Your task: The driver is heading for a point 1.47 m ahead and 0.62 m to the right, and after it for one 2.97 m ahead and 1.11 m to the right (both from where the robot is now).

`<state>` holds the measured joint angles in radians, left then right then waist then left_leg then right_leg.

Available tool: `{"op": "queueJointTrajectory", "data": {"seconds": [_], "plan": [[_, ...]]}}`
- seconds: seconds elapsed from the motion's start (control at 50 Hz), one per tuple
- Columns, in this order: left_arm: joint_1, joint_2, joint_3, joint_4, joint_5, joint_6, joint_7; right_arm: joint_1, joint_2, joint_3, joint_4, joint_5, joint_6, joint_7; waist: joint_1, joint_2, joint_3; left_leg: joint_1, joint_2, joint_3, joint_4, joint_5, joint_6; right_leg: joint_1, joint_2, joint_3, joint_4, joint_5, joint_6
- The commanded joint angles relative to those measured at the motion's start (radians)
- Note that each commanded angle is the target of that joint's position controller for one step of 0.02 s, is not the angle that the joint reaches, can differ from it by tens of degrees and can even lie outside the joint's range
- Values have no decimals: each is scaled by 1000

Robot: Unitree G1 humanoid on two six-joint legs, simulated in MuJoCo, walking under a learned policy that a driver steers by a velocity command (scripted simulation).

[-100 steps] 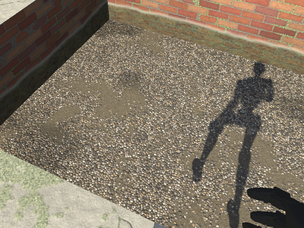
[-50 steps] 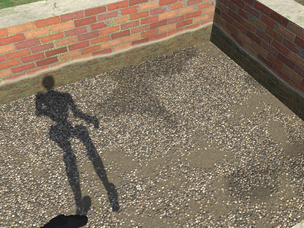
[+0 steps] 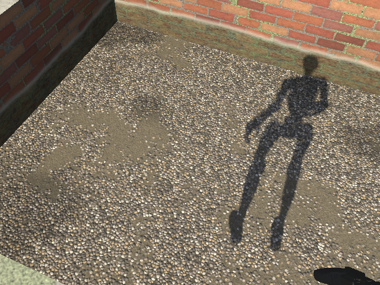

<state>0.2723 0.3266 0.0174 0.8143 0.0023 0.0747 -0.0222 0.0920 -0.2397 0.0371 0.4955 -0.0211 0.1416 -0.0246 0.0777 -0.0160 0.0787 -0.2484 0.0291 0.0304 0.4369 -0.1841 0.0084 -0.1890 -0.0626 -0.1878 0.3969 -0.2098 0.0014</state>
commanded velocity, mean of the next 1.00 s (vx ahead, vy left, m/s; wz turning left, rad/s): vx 0.08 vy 0.00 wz -0.72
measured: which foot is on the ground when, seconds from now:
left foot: down 0.00-0.42, up 0.44-0.86, down 0.88-1.00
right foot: down 0.00-0.06, up 0.08-0.40, down 0.42-0.90, up 0.92-1.00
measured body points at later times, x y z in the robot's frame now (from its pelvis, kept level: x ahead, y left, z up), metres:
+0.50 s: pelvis -0.01 +0.01 -0.02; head +0.03 -0.05 +0.42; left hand +0.17 +0.25 -0.10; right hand +0.08 -0.31 -0.14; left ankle -0.01 +0.14 -0.67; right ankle -0.03 -0.09 -0.74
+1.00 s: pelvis +0.04 +0.05 -0.01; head +0.05 +0.04 +0.44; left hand +0.37 +0.04 -0.05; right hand -0.05 -0.24 -0.10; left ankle +0.10 +0.13 -0.74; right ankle -0.04 -0.10 -0.70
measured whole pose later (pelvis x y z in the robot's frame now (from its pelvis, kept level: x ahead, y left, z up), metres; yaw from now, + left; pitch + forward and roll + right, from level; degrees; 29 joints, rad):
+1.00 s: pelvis +0.04 +0.05 -0.01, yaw -47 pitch +2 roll +0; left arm 0.11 0.29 -0.02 0.42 -0.04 0.08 0.07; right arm 0.21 -0.27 0.02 0.63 -0.03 0.00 0.02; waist -0.04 -0.02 -0.02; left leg -0.25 -0.08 -0.07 0.54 -0.32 0.05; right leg -0.53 0.13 0.30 0.95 -0.43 0.07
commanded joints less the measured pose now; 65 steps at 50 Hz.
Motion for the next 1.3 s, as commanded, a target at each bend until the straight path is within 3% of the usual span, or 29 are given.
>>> {"op": "queueJointTrajectory", "data": {"seconds": [0.02,0.06,0.16,0.22,0.34,0.4,0.42,0.44,0.46,0.48,0.52,0.54,0.6,0.74,0.82,0.86,0.88,0.9,0.92,0.94,0.96,0.98,1.02,1.08,1.1,1.18,1.22,1.26,1.3], "plan": [[-109,88,-12,-116,-8,-58,0,-15,-168,-50,-50,-7,-18,6,-91,122,-131,222,135,-150,-142,-163,74,-151,-37,165,-48,-69,-26],[-60,116,1,-127,-14,-51,21,-12,-184,-64,-35,-9,-23,-5,-83,151,-85,214,147,-111,-125,43,92,-223,-6,154,61,-36,-24],[55,93,41,-150,-21,20,61,-13,-100,-77,-18,-13,-40,-15,-64,147,-131,139,320,-70,-90,556,252,-332,18,201,655,-354,20],[72,71,53,-189,-28,67,74,-116,-72,-82,-9,-9,-80,2,3,121,-96,45,322,6,-106,375,226,-345,-30,253,726,-323,54],[23,55,47,-301,-28,80,19,-69,-147,-126,94,-2,-79,5,-39,83,-141,137,353,74,-13,400,203,-279,-43,170,444,-279,21],[144,68,59,-292,-34,73,14,-117,-178,-141,132,30,-73,9,26,85,-186,107,309,130,123,316,119,-120,0,136,228,-104,-60],[246,95,71,-271,-22,67,31,-119,-171,-143,148,43,-74,14,66,4,-172,18,209,178,284,181,40,-13,-9,232,97,102,-139],[274,246,111,-281,-16,58,47,-161,-140,-136,94,12,-78,12,63,-307,-127,-320,-16,222,596,-374,-72,95,-205,708,-12,435,-328],[235,283,114,-318,31,28,42,-234,-124,-124,47,15,-104,15,71,-281,-187,-475,-99,-43,867,-527,-85,108,-287,959,-100,270,-441],[129,269,107,-334,36,2,50,-229,-147,-137,51,42,-116,18,4,-206,-159,-542,-97,-149,990,-436,-72,76,-286,850,-103,205,-414],[14,218,94,-355,-10,-4,74,-128,-185,-151,90,7,-116,0,-66,-85,-142,-496,-73,-165,980,-244,-71,36,-184,650,-27,258,-297],[-23,199,86,-368,-35,4,84,-106,-192,-153,91,-7,-113,-8,-79,-69,-166,-440,-68,-165,942,-193,-72,23,-156,601,-13,286,-268],[24,169,76,-377,-34,14,88,-141,-135,-124,67,-3,-99,-13,-56,-54,-183,-397,-100,-162,787,-156,-71,77,-121,615,-18,279,-260],[38,230,88,-392,-20,35,103,-175,-129,-92,72,-3,-145,21,-11,-142,-179,-326,-142,-163,335,-151,-41,72,-71,757,-14,35,-218],[-112,172,58,-465,-26,55,105,-71,-128,-93,84,-17,-138,37,-68,-203,-221,-26,-167,-110,271,-95,-15,-162,-6,783,-39,-112,-170],[-201,109,30,-503,-21,52,111,-40,-118,-87,61,-5,-158,37,-129,-192,-206,220,-96,-119,112,49,-10,-341,24,791,-4,-224,-113],[-183,50,5,-495,-5,43,104,36,-121,-79,70,1,-173,40,-156,-132,-278,354,25,-214,-21,-7,18,-348,52,727,130,-364,-68],[-137,-28,-24,-484,11,31,91,81,-148,-64,61,-31,-176,44,-133,55,-301,432,200,-407,-2,94,69,-428,161,609,410,-461,-13],[-81,-6,-14,-496,-26,2,85,104,-217,-75,74,-46,-166,50,-81,156,-252,385,291,-613,-25,161,149,-565,205,616,502,-479,16],[-139,74,11,-498,-63,-25,88,66,-267,-99,81,-28,-168,49,-76,169,-143,229,335,-765,-148,-142,200,-618,170,559,562,-356,52],[-273,127,16,-510,-56,-33,101,-13,-208,-70,38,-6,-176,41,-90,81,-41,135,283,-704,-195,-300,187,-634,145,516,586,-254,67],[-317,90,0,-526,-50,-30,99,-97,-161,-36,-14,5,-172,39,-74,74,25,65,231,-651,-181,-240,181,-629,146,518,661,-192,86],[-282,30,-33,-545,-11,-28,89,-144,-136,3,-57,8,-156,27,-37,106,-16,36,163,-569,-166,-110,181,-561,112,450,707,-116,132],[-263,-2,-70,-552,60,-58,71,-118,-144,14,-64,-4,-148,19,-24,124,-64,0,60,-386,-119,349,160,-349,53,289,477,-9,156],[-319,-36,-92,-571,78,-72,68,-50,-161,3,-37,-4,-141,22,-77,163,-87,38,40,-354,-91,533,150,-277,64,252,380,-14,148],[-388,-19,-96,-596,43,-97,64,10,-185,-10,4,-17,-90,22,-123,173,-164,250,68,-415,-30,652,166,-203,72,241,112,-19,150],[-362,-17,-97,-593,54,-113,60,-38,-191,-9,-17,-7,-76,22,-98,135,-211,192,59,-421,-26,535,145,10,38,220,-46,242,124],[-335,30,-80,-600,87,-112,49,-35,-176,6,-49,-15,-111,30,-113,20,-312,20,5,-383,-11,293,100,307,-78,237,94,566,69],[-343,18,-64,-588,88,-101,24,-61,-138,22,-74,-5,-135,54,-78,-100,-308,-132,-28,-336,-19,64,57,384,-100,256,121,373,12]]}}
